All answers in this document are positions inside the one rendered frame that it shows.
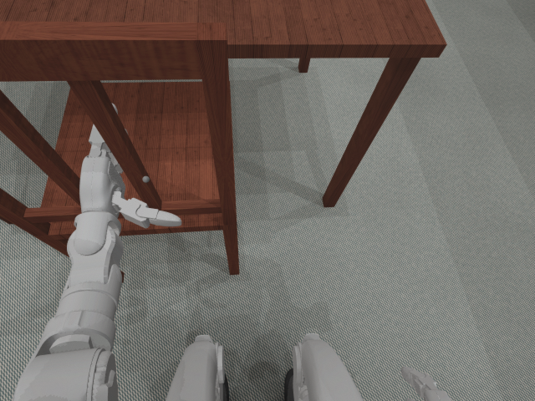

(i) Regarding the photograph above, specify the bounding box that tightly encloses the right robot shin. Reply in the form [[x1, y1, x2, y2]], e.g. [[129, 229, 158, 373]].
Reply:
[[293, 333, 320, 401]]

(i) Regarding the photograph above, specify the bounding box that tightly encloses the left robot hand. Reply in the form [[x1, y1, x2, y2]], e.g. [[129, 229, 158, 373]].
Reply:
[[79, 104, 181, 228]]

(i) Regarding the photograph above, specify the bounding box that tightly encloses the robot left forearm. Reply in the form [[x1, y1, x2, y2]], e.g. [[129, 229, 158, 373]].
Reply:
[[13, 211, 124, 401]]

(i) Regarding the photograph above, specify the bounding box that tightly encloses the robot left upper arm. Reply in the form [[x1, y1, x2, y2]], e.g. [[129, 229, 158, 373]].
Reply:
[[17, 348, 118, 401]]

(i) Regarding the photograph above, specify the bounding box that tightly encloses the right robot hand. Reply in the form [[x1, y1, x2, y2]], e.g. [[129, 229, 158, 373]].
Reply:
[[401, 366, 451, 401]]

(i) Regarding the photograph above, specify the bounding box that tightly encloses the chair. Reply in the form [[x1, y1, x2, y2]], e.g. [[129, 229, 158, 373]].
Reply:
[[0, 21, 239, 283]]

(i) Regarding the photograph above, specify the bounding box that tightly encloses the table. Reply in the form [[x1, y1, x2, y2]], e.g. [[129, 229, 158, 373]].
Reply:
[[0, 0, 447, 224]]

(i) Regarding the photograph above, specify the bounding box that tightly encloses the left robot thigh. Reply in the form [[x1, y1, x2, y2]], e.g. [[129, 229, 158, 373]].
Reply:
[[166, 341, 225, 401]]

